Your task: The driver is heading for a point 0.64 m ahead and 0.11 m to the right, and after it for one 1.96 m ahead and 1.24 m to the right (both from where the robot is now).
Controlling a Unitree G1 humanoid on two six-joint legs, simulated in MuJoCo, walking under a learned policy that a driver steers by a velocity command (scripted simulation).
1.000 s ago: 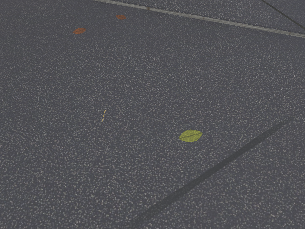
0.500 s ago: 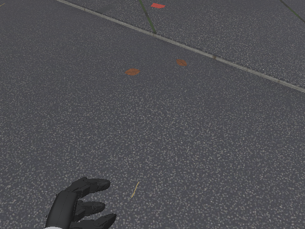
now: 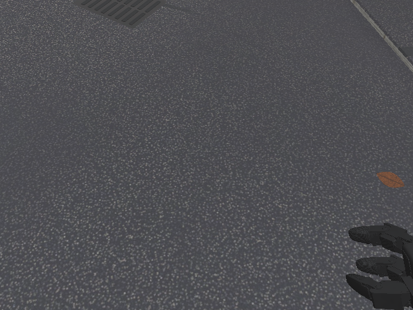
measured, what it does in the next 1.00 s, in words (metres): walks ahead, turning right: left foot, then right foot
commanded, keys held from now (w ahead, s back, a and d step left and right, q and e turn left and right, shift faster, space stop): q+shift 0.02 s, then shift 0.04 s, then e+shift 0.68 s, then q+shift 0.26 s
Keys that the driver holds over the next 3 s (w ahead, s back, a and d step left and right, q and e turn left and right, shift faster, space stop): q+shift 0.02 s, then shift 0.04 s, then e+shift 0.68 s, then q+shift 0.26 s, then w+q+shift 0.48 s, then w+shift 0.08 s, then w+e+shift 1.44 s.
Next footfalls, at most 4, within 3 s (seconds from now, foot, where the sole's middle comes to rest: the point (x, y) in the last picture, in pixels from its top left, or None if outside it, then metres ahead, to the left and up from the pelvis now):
0.08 left None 0.26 0.03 -0.76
0.58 right None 0.21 -0.16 -0.76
1.04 left None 0.27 0.00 -0.76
1.40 right None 0.40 -0.24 -0.76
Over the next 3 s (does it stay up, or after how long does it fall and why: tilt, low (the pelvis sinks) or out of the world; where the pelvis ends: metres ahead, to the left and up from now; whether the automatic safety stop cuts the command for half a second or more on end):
stays up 1.58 -0.23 0.00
